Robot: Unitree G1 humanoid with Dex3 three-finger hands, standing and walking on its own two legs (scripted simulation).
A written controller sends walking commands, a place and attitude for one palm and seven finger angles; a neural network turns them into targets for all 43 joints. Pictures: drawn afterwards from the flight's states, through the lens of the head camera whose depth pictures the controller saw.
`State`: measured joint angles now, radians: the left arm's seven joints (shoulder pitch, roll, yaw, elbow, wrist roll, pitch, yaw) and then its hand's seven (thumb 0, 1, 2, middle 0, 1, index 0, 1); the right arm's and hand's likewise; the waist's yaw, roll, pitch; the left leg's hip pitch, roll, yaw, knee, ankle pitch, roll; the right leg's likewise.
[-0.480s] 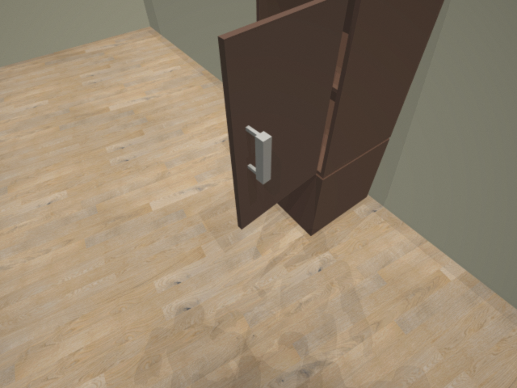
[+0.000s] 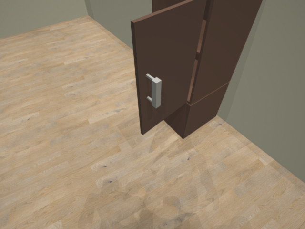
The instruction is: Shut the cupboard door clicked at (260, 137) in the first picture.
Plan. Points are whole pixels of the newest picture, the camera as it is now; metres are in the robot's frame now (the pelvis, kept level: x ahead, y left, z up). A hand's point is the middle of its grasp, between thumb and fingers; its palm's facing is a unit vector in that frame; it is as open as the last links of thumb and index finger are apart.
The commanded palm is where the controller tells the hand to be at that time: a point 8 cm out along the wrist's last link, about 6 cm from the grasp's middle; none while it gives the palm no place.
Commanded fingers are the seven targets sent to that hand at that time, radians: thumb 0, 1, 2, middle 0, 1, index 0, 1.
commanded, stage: look at it before walking up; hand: left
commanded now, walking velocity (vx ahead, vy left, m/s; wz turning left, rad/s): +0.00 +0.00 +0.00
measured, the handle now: (152, 90) +0.63 +0.04 -0.04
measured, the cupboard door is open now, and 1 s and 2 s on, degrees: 96 96 96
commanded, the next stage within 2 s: walk around to get in front in 0.36 s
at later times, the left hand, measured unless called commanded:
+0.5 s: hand out of the picture +0.07 +0.24 -0.16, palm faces -0.01 -0.95 -0.31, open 7.4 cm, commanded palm none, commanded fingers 0.00 0.90 0.90 -0.20 -0.30 -0.20 -0.30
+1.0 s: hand out of the picture +0.06 +0.17 -0.18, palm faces -0.15 -0.95 -0.28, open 7.4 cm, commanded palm none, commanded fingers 0.00 0.90 0.90 -0.20 -0.30 -0.20 -0.30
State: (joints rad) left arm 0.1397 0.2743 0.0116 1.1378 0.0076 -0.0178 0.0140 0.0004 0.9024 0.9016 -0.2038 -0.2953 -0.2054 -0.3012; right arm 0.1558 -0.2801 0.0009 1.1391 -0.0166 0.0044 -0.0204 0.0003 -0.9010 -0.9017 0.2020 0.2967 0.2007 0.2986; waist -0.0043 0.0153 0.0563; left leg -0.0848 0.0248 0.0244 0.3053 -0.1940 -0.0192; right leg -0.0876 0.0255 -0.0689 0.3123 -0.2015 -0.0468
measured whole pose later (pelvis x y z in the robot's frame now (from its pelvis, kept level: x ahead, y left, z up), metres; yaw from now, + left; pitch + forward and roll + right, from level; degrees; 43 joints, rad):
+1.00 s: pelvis -0.02 -0.03 -0.02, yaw -12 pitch -1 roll +2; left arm 0.21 0.19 0.07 0.96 0.02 0.03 0.01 0.00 0.90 0.90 -0.20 -0.30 -0.20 -0.30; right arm 0.17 -0.23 -0.06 1.01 -0.01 0.07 -0.04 0.00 -0.90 -0.90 0.20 0.30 0.20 0.30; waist 0.02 0.03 0.14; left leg -0.41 0.06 0.03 1.06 -0.48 -0.04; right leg -0.29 0.05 0.00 0.62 -0.32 -0.08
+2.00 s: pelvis -0.02 -0.04 -0.01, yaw -47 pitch +1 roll -1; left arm 0.12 0.25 0.08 0.89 0.02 0.07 -0.04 0.00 0.90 0.90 -0.20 -0.30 -0.20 -0.30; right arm 0.26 -0.22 -0.01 0.91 -0.04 0.01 -0.04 0.00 -0.90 -0.90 0.20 0.30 0.20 0.30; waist 0.00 -0.03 0.09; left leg -0.26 0.10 0.08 0.53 -0.28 -0.03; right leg -0.50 0.02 -0.01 1.02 -0.47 0.04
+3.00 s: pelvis -0.07 -0.11 -0.01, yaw -84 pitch +1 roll +2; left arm 0.17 0.24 0.06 0.90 0.03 0.05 0.00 0.00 0.90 0.90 -0.20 -0.30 -0.20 -0.30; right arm 0.16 -0.26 -0.05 0.89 -0.01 0.05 -0.03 0.00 -0.90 -0.90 0.20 0.30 0.20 0.30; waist 0.01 -0.02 0.10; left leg -0.42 0.05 0.05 0.87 -0.43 -0.07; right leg -0.29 0.03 0.07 0.54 -0.28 -0.04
